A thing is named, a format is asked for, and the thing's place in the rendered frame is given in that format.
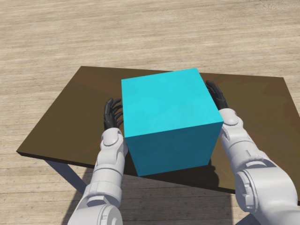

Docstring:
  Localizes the left robot upper arm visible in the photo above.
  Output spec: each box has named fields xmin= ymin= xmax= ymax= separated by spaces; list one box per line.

xmin=68 ymin=204 xmax=123 ymax=225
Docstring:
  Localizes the carton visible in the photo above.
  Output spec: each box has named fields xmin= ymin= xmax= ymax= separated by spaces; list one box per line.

xmin=121 ymin=68 xmax=224 ymax=177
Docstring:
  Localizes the robot right hand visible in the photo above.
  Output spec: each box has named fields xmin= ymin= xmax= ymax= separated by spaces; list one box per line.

xmin=205 ymin=80 xmax=229 ymax=110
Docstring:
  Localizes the robot left hand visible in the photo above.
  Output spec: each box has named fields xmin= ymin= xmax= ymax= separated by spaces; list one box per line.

xmin=104 ymin=98 xmax=124 ymax=131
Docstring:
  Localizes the robot left forearm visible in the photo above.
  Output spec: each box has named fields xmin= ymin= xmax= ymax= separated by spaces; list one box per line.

xmin=73 ymin=128 xmax=128 ymax=213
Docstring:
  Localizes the robot right forearm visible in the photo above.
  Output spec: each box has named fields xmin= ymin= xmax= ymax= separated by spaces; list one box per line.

xmin=218 ymin=108 xmax=298 ymax=204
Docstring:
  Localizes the table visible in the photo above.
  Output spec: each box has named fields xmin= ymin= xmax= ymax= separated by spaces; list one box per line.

xmin=16 ymin=66 xmax=300 ymax=225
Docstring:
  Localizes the right robot upper arm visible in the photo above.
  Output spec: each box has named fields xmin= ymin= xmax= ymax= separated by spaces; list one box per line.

xmin=235 ymin=167 xmax=300 ymax=225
